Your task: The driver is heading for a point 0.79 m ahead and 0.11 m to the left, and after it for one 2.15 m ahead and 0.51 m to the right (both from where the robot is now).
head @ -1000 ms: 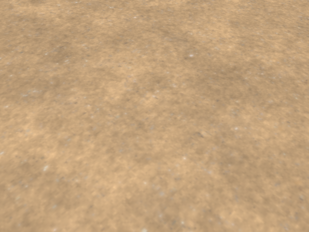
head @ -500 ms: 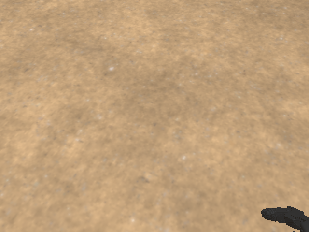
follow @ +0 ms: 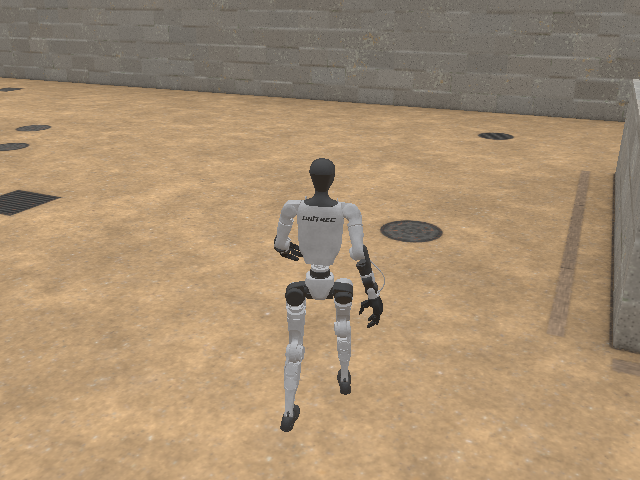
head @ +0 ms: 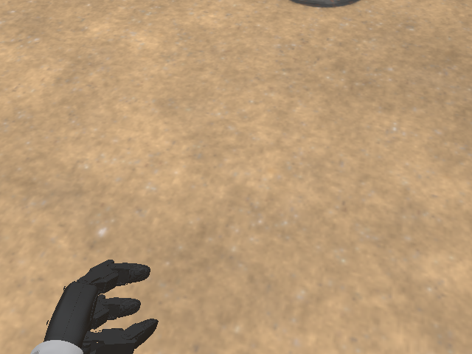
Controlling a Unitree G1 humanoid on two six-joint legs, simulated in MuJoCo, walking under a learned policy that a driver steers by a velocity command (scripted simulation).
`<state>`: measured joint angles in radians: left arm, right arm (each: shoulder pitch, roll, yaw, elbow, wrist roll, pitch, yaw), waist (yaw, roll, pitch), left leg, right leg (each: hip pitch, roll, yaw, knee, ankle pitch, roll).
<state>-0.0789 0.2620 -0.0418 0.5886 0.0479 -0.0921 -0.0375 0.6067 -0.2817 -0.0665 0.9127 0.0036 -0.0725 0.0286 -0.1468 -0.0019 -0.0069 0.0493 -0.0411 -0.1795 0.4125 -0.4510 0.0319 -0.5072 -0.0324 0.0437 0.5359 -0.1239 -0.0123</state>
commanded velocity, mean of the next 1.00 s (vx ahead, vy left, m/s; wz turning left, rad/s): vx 1.00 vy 0.00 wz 0.23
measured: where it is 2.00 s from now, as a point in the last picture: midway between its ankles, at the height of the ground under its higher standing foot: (163, 61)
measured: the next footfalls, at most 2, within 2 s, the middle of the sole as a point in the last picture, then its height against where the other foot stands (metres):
left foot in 0.44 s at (181, 340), level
right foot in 0.88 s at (155, 212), level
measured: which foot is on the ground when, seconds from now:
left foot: down 0.00-0.02, up 0.04-0.42, down 0.44-0.90, up 0.92-1.00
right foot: down 0.00-0.42, up 0.44-0.86, down 0.88-1.00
